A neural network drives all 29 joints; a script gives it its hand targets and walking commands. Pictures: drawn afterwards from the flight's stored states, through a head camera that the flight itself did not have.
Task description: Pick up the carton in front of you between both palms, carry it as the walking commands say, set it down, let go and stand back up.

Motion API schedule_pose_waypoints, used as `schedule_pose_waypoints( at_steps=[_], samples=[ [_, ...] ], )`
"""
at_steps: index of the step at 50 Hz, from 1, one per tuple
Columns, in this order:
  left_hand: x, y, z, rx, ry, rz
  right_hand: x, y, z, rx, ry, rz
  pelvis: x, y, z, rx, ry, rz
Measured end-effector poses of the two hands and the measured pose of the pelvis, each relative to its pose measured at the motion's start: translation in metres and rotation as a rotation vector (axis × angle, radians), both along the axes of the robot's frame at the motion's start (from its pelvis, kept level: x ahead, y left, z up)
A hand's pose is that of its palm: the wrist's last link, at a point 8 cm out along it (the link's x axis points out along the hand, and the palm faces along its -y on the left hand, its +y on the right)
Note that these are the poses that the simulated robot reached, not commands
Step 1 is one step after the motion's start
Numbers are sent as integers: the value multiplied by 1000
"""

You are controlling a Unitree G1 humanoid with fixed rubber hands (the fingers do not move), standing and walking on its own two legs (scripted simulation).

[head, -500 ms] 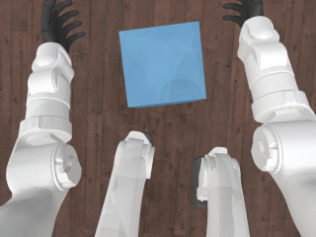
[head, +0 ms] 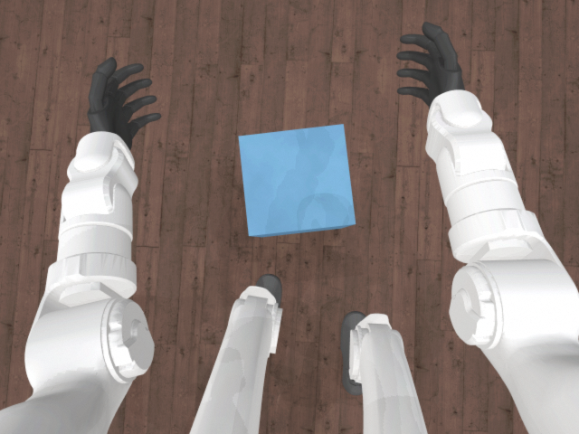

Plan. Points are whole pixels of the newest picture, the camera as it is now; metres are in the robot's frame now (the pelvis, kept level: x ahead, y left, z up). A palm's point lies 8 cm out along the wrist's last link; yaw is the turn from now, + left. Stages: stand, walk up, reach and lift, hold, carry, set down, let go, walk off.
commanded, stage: let go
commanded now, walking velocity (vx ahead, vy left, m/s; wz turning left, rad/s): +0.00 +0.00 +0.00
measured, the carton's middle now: (296, 188) +0.46 +0.08 -0.49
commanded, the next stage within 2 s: stand in 1.38 s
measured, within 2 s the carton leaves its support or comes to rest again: neither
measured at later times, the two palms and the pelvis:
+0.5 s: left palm (37, 227) +0.32 +0.28 +0.02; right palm (539, 216) +0.40 -0.14 +0.02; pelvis +0.06 +0.02 +0.12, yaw +1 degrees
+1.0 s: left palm (37, 354) +0.25 +0.22 +0.09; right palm out of the picture +0.27 -0.25 +0.09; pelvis +0.10 -0.02 +0.16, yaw +3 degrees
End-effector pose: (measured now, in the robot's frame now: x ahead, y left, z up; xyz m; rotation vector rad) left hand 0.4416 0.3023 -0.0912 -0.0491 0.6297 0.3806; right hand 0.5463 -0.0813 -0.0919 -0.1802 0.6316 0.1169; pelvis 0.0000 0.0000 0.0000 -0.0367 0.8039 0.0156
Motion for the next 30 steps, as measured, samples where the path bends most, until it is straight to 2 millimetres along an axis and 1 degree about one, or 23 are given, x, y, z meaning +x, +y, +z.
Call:
schedule_pose_waypoints(
  at_steps=[4, 6, 8, 14, 17, 24, 30],
  samples=[
    [-5, -3, 15, 14, 19, -40, -9, -6, 16, -17, 6, -19, 5, 2, 19, -2, -14, 0],
    [-10, -5, 21, 25, 38, -74, -19, -10, 22, -32, 12, -37, 9, 4, 29, -4, -26, -1],
    [-19, -8, 27, 38, 65, -114, -34, -16, 28, -49, 21, -60, 13, 6, 40, -6, -44, -1],
    [-54, -14, 54, 67, 144, -234, -89, -34, 52, -82, 60, -127, 28, 13, 73, -6, -137, -2],
    [-72, -14, 71, 71, 164, -268, -110, -41, 67, -85, 71, -139, 36, 16, 87, -2, -194, 0],
    [-113, -16, 109, 72, 176, -278, -142, -56, 103, -83, 75, -124, 54, 18, 112, 11, -319, 15],
    [-153, -30, 137, 67, 180, -267, -174, -77, 126, -79, 89, -110, 69, 14, 131, 26, -428, 27]
  ],
)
